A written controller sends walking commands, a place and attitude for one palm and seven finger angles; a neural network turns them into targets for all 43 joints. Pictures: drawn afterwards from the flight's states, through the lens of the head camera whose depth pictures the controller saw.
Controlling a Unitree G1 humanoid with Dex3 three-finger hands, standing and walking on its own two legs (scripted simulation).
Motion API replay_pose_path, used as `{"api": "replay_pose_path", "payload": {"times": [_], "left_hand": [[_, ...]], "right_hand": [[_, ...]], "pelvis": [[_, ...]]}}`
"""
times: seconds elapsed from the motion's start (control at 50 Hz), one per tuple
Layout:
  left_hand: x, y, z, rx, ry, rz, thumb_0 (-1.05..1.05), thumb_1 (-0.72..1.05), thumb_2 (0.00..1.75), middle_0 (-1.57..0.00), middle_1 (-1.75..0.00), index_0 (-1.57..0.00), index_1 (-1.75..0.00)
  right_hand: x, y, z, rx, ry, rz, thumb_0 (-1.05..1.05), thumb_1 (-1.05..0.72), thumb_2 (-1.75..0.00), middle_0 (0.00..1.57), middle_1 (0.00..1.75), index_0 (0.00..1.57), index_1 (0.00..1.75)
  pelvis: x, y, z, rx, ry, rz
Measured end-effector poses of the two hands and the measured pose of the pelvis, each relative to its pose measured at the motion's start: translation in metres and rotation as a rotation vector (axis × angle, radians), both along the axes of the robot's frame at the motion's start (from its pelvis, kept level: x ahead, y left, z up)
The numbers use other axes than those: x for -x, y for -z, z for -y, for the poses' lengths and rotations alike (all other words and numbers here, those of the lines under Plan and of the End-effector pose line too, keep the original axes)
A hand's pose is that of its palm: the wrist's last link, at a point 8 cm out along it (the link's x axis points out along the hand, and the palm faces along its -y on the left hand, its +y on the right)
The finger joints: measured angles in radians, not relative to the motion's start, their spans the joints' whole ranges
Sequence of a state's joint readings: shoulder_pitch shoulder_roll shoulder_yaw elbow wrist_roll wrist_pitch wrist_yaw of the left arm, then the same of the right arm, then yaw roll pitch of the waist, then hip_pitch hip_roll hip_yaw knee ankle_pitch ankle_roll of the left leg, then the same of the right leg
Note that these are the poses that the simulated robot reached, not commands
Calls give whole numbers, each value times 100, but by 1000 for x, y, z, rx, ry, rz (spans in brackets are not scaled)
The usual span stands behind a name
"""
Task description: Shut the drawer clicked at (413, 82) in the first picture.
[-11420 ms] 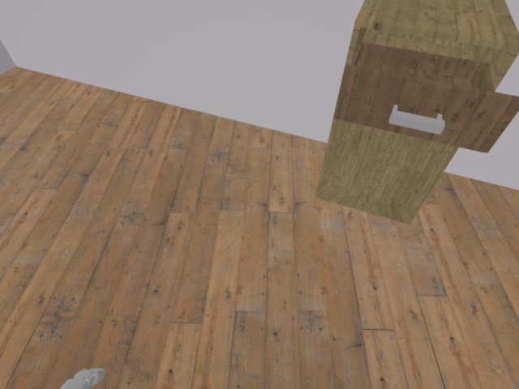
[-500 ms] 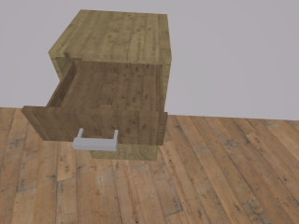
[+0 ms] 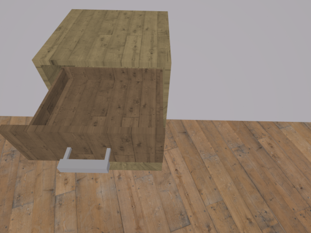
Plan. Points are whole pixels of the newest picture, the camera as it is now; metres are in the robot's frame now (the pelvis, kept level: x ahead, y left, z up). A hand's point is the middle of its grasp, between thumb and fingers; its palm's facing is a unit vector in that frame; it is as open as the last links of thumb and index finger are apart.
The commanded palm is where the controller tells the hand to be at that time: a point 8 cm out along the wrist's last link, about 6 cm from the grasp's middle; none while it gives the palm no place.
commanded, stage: come to a stop and stand still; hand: left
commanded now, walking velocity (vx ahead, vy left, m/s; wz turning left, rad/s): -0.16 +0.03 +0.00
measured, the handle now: (86, 158) +0.30 +0.21 +0.00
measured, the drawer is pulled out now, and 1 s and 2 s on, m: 0.28 0.28 0.28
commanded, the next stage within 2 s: look again from close up in 1.18 s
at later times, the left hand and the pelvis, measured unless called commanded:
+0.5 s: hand out of the picture +0.01 +0.18 -0.16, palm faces +0.01 -0.97 -0.25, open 7.3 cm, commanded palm none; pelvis -0.03 -0.01 +0.00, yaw +1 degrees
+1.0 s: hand out of the picture -0.03 +0.18 -0.17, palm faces +0.01 -0.98 -0.20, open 7.4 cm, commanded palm none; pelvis -0.03 +0.00 +0.01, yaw +1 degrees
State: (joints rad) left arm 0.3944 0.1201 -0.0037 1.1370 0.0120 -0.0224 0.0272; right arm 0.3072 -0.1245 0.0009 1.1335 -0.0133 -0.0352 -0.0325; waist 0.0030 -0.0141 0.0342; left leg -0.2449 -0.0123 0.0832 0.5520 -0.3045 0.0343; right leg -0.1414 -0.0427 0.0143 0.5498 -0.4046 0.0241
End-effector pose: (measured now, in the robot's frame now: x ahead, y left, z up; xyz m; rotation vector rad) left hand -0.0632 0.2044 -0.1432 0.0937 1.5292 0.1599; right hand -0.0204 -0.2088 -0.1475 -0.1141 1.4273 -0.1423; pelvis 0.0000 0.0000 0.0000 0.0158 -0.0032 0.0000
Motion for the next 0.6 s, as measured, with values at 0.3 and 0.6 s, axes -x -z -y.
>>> {"api": "replay_pose_path", "payload": {"times": [0.3, 0.6], "left_hand": [[-56, -10, -3, -65, 54, 152, 2, 93, 90, -20, -30, -21, -30], [-66, -11, -26, -88, 101, 282, 0, 91, 90, -20, -30, -21, -30]], "right_hand": [[-41, -9, 34, 37, -20, 99, 1, -92, -90, 20, 30, 20, 30], [-28, -9, 28, 30, -69, 182, 0, -91, -90, 20, 30, 20, 30]], "pelvis": [[10, -7, 16, -5, 2, 6], [37, 0, 8, 19, -16, 24]]}}
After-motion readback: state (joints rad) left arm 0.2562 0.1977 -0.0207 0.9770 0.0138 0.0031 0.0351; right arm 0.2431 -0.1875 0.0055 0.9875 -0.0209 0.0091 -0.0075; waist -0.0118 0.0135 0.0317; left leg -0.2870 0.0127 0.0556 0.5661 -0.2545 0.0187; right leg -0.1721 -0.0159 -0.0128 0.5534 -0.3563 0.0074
